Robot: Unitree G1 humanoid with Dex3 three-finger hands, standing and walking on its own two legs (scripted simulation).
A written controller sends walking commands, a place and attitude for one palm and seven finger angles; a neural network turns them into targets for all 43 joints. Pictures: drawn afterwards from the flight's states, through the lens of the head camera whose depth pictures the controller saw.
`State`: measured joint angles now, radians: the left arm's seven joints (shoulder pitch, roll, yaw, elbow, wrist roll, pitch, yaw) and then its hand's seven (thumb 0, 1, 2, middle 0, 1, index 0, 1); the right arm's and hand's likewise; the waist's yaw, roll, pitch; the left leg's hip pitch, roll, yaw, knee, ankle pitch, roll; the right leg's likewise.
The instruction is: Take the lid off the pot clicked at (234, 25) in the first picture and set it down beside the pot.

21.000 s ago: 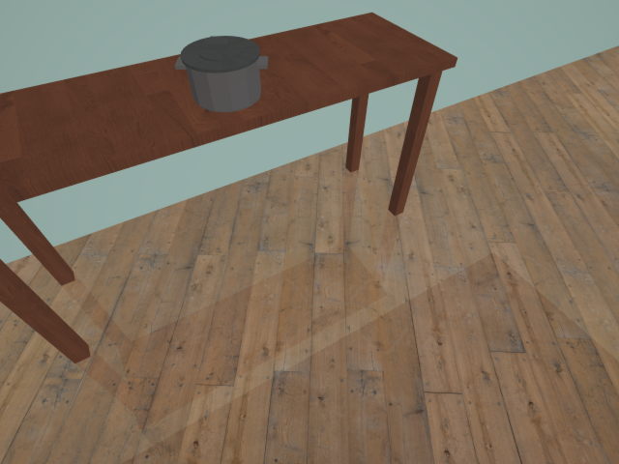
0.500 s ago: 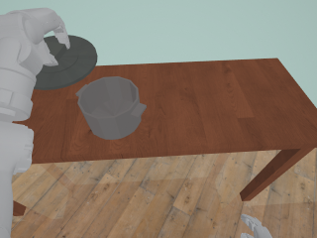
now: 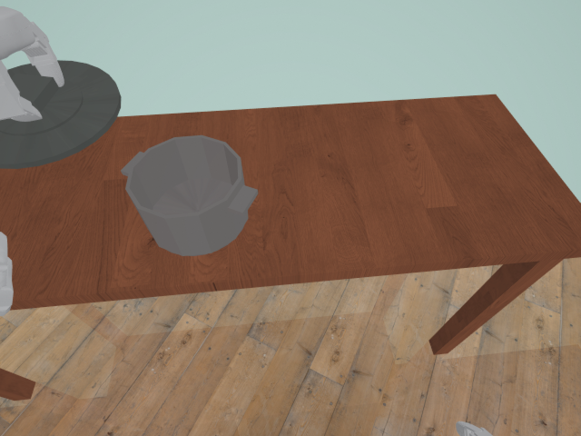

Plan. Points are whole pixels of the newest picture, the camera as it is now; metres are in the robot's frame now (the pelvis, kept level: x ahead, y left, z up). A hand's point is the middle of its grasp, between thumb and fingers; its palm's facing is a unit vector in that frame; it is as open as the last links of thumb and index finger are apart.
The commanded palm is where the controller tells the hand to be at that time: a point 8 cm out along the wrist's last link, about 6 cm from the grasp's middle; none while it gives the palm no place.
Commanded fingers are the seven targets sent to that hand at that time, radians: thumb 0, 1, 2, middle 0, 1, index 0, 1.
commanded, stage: move the lid sideways beside the pot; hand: left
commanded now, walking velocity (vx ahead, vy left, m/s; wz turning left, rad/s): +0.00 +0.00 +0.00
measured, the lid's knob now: (28, 92) +0.48 +0.32 +0.22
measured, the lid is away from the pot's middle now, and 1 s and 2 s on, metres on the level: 0.15 0.24 0.24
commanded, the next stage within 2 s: lower the lid onto the table in 0.70 s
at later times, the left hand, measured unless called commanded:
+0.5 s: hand out of the picture +0.43 +0.37 +0.24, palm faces -0.29 -0.12 -0.95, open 8.3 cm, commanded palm +0.44 +0.38 +0.32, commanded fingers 0.00 0.58 1.03 -0.81 -1.01 -0.79 -1.02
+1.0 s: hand out of the picture +0.43 +0.39 +0.23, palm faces -0.29 -0.16 -0.94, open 8.3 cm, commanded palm +0.44 +0.39 +0.30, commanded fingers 0.00 0.58 1.03 -0.81 -1.01 -0.79 -1.02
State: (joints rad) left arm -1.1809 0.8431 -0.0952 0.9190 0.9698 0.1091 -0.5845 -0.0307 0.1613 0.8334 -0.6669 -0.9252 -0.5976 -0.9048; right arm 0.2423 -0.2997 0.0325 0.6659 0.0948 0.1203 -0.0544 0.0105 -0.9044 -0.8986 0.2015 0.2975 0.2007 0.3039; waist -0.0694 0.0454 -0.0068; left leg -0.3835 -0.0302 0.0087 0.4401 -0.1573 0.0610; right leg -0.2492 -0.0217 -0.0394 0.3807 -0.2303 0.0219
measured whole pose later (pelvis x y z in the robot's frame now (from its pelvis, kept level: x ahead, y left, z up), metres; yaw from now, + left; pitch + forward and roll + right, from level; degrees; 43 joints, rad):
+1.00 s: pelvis +0.01 +0.01 +0.00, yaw +0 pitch +8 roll -2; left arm -1.21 1.01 -0.03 1.07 1.01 0.04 -0.59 -0.03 0.17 0.83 -0.66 -0.93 -0.59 -0.90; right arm 0.27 -0.31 0.04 0.68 0.11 0.14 -0.07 0.01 -0.90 -0.90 0.20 0.30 0.20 0.30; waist -0.08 0.04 0.00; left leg -0.44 -0.02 0.00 0.49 -0.19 0.07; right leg -0.28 -0.01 -0.04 0.38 -0.24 0.02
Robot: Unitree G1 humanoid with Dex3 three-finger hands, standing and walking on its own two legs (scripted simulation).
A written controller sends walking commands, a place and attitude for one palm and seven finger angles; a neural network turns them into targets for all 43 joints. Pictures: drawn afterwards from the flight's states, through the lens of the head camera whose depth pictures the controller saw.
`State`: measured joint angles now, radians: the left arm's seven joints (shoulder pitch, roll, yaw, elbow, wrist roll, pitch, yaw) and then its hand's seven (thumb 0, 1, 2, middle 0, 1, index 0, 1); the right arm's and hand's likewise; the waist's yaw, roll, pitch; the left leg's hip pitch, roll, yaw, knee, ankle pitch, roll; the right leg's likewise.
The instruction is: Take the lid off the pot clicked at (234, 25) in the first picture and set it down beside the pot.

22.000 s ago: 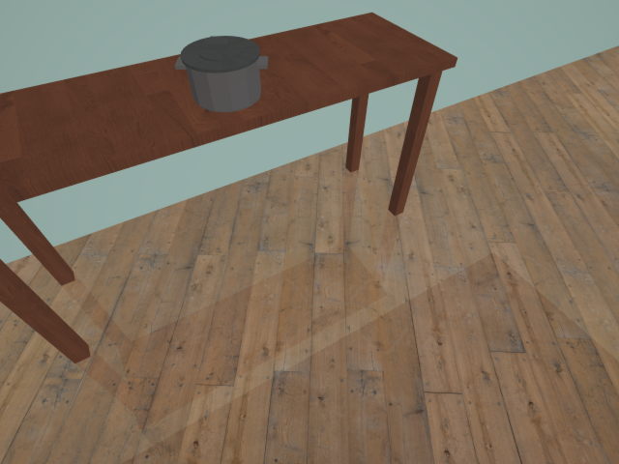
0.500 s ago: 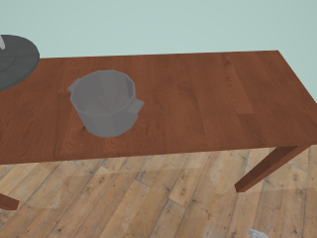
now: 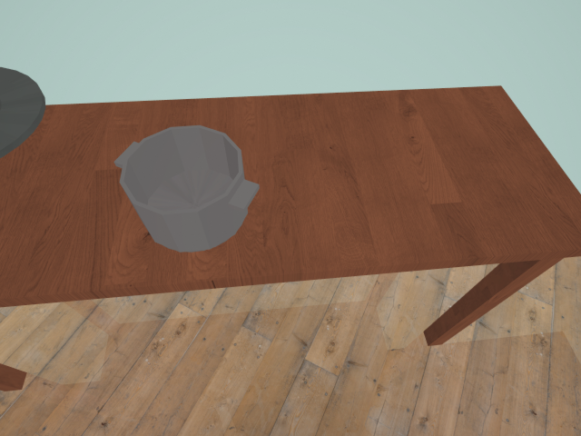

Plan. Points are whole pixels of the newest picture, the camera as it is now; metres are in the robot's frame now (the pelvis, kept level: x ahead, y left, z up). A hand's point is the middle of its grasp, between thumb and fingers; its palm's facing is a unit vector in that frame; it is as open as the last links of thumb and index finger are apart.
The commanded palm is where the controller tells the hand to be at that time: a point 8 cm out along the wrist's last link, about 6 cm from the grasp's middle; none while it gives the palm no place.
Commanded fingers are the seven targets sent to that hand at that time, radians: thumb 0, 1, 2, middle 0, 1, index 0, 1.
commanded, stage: lower the lid onto the table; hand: left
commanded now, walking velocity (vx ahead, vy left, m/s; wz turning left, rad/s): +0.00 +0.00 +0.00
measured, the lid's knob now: out of the picture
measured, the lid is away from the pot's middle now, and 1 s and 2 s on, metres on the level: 0.24 0.24 0.23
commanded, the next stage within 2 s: none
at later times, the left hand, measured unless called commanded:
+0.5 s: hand out of the picture +0.42 +0.39 +0.19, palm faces -0.35 -0.17 -0.92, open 8.3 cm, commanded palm +0.44 +0.39 +0.27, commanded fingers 0.00 0.58 1.03 -0.81 -1.01 -0.79 -1.02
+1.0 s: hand out of the picture +0.43 +0.39 +0.15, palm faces -0.41 -0.19 -0.89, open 8.3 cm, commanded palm +0.45 +0.39 +0.23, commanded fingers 0.00 0.58 1.03 -0.81 -1.01 -0.79 -1.02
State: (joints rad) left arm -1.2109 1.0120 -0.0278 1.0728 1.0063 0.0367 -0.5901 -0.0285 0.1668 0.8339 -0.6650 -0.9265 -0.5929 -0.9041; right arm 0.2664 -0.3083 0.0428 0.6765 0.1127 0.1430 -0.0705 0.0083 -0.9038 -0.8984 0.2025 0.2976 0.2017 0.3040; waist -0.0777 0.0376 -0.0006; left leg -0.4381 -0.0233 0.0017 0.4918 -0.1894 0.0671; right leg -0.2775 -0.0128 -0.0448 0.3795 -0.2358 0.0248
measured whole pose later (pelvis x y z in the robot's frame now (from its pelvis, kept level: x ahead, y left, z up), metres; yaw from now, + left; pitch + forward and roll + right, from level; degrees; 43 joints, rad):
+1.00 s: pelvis +0.00 +0.01 -0.01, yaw -1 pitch +10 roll -3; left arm -1.10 0.98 0.00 1.13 0.99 -0.06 -0.54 -0.03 0.17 0.83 -0.66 -0.93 -0.59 -0.90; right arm 0.29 -0.30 0.04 0.68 0.10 0.13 -0.08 0.01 -0.90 -0.90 0.20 0.30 0.20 0.30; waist -0.09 0.02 -0.01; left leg -0.51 -0.02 0.01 0.56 -0.21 0.08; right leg -0.34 -0.01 -0.04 0.42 -0.25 0.03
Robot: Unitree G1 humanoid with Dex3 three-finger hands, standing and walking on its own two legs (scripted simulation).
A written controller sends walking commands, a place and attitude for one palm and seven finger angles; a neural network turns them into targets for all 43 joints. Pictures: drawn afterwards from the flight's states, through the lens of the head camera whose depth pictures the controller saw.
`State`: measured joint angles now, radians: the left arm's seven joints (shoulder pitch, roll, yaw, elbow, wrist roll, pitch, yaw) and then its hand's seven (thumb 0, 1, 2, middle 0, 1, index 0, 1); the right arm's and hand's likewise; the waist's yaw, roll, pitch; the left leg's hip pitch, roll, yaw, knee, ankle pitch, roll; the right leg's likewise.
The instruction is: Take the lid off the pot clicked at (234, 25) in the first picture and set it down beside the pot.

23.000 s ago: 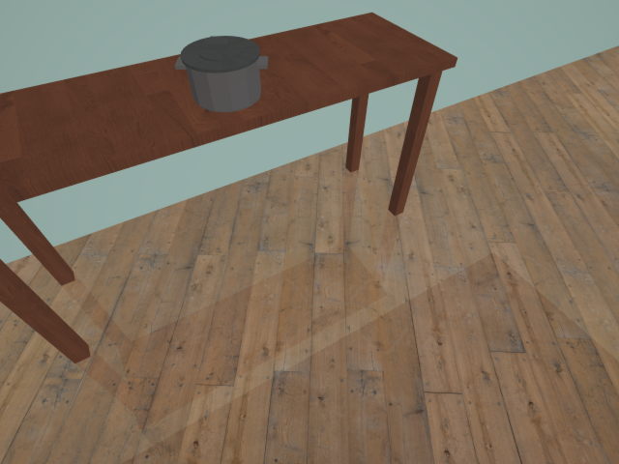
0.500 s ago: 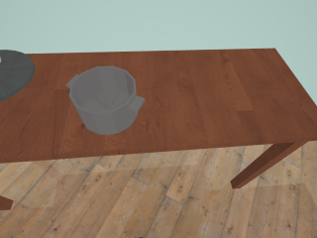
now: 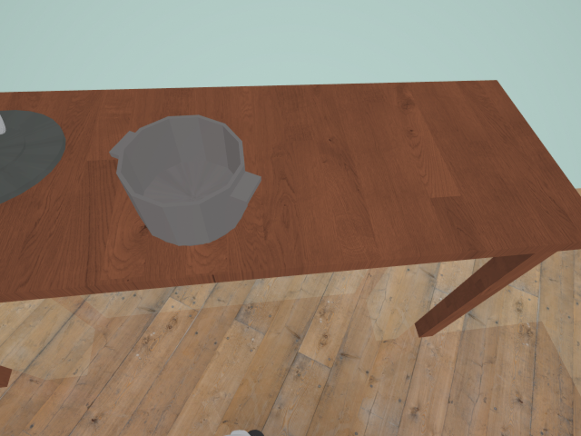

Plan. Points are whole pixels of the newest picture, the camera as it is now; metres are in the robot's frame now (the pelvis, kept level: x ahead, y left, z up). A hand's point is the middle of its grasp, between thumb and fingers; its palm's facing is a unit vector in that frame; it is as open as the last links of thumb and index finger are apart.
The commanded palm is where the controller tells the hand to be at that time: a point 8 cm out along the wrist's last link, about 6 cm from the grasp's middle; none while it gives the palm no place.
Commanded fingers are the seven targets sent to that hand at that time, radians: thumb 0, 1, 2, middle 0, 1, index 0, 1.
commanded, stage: lower the lid onto the table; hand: left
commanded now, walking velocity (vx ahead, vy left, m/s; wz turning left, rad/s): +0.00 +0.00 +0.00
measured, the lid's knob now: out of the picture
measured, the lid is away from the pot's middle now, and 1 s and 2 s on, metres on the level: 0.24 0.23 0.24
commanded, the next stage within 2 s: none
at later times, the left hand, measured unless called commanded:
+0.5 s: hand out of the picture +0.44 +0.37 +0.13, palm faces -0.42 -0.17 -0.89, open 8.3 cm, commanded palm +0.46 +0.38 +0.21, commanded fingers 0.00 0.58 1.03 -0.81 -1.01 -0.79 -1.02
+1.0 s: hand out of the picture +0.43 +0.38 +0.10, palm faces -0.47 -0.17 -0.87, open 8.3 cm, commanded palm +0.47 +0.38 +0.17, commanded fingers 0.00 0.58 1.03 -0.81 -1.01 -0.79 -1.02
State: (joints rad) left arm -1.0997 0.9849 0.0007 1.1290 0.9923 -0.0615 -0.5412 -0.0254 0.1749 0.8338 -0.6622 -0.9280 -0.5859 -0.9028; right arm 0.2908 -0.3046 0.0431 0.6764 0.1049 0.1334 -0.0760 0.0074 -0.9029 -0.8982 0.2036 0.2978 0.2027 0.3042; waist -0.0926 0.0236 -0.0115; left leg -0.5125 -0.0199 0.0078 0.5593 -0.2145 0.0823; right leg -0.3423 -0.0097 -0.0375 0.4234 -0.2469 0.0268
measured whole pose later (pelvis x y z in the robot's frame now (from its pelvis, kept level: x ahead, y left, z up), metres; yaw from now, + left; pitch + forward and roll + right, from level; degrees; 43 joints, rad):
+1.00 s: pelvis +0.00 +0.01 -0.01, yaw -1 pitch +12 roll -4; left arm -1.01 0.93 0.00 1.14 0.98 -0.14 -0.47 -0.02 0.18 0.84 -0.66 -0.93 -0.58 -0.90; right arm 0.31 -0.31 0.04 0.68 0.09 0.11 -0.10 0.01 -0.90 -0.90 0.20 0.30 0.20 0.30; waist -0.10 0.02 -0.04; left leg -0.60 -0.02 0.01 0.64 -0.24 0.10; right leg -0.42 -0.01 -0.03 0.49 -0.27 0.01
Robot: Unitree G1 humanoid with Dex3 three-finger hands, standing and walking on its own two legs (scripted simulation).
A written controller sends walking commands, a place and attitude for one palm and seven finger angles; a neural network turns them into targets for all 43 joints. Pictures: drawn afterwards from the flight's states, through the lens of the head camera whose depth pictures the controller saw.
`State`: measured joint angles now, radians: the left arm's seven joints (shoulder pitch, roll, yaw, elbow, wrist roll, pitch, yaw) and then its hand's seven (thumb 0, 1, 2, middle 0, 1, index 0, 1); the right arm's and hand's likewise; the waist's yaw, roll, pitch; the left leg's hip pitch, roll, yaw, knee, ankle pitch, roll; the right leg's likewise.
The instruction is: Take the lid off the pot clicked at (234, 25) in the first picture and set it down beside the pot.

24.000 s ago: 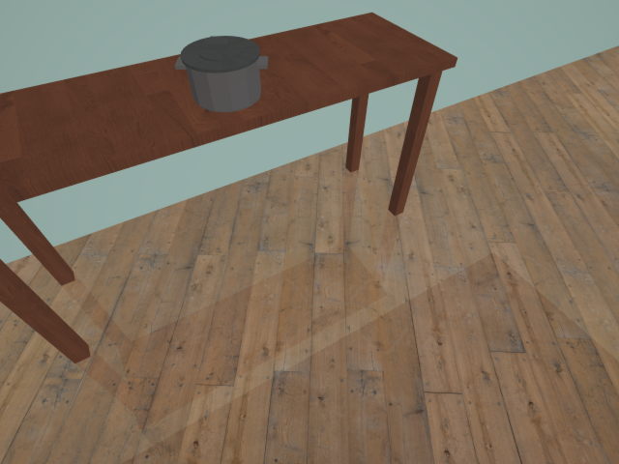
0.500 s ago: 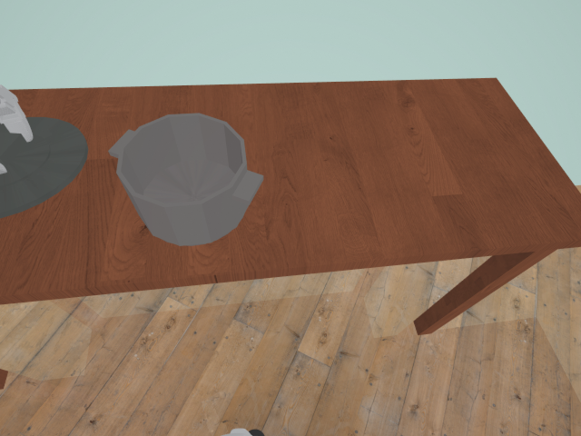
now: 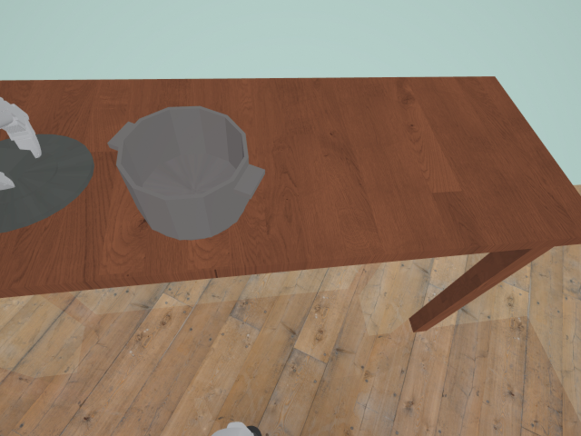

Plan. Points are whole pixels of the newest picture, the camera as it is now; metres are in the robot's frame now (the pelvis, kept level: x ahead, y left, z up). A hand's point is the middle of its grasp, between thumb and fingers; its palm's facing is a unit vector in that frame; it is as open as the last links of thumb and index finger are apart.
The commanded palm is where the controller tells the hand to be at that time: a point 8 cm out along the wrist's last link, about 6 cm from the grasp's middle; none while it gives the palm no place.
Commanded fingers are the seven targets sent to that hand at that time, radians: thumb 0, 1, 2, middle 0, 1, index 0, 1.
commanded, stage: lower the lid onto the table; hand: left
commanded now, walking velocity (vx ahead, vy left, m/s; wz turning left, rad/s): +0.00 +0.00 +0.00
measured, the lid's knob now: (5, 164) +0.45 +0.38 +0.08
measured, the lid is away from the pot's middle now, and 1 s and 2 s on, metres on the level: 0.23 0.24 0.24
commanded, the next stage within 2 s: open the fingers wide in 1.10 s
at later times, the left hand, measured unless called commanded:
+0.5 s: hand out of the picture +0.43 +0.38 +0.07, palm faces -0.48 -0.18 -0.86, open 8.3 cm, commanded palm +0.48 +0.38 +0.14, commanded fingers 0.00 0.58 1.03 -0.81 -1.01 -0.79 -1.02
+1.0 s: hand (10, 191) +0.43 +0.38 +0.04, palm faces -0.49 -0.16 -0.85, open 8.3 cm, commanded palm +0.49 +0.37 +0.11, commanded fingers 0.00 0.58 1.03 -0.81 -1.01 -0.79 -1.02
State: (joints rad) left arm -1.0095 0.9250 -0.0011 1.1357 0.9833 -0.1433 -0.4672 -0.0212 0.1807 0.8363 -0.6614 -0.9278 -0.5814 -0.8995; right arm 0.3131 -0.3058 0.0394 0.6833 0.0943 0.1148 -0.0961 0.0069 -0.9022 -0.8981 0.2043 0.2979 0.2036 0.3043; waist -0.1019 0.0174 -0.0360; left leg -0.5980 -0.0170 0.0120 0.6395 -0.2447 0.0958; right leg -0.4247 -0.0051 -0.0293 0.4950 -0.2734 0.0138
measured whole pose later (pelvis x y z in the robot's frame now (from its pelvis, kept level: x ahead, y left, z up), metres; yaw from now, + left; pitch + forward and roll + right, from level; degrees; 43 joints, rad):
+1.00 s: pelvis -0.01 +0.01 -0.02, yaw -1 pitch +16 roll -6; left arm -1.00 0.93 0.01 1.20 1.03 -0.16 -0.38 -0.02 0.18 0.84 -0.67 -0.93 -0.58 -0.90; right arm 0.35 -0.29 0.05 0.69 0.08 0.11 -0.12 0.01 -0.90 -0.90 0.21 0.30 0.21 0.30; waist -0.13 0.02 -0.06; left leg -0.77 -0.01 0.01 0.79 -0.30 0.11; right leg -0.60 0.01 -0.02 0.64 -0.33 0.00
